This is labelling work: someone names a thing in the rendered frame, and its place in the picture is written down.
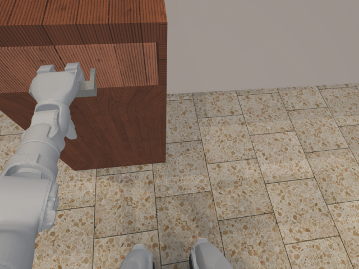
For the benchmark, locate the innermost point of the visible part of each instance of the drawer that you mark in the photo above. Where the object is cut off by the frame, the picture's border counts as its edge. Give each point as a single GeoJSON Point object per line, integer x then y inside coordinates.
{"type": "Point", "coordinates": [117, 65]}

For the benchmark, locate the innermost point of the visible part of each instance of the left robot shin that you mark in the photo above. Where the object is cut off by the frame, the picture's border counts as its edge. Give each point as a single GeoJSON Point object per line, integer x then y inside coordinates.
{"type": "Point", "coordinates": [138, 246]}

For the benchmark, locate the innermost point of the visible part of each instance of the robot left upper arm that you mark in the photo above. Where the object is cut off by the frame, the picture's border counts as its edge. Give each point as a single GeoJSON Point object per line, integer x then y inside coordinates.
{"type": "Point", "coordinates": [27, 206]}

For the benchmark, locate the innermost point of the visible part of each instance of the handle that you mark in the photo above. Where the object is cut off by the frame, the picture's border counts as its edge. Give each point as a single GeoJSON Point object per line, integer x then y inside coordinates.
{"type": "Point", "coordinates": [86, 88]}

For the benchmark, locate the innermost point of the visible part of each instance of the robot left hand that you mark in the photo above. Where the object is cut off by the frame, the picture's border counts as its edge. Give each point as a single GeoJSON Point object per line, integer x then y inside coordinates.
{"type": "Point", "coordinates": [58, 86]}

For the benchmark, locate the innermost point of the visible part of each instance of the robot left forearm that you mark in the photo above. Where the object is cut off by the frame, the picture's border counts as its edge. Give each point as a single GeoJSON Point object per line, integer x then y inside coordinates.
{"type": "Point", "coordinates": [41, 144]}

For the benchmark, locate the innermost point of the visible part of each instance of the robot left thigh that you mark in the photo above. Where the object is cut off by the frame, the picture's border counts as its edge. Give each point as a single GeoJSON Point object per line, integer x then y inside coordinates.
{"type": "Point", "coordinates": [138, 259]}

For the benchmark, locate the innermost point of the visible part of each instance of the cabinet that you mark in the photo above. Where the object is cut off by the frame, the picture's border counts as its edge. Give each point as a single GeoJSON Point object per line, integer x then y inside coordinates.
{"type": "Point", "coordinates": [121, 126]}

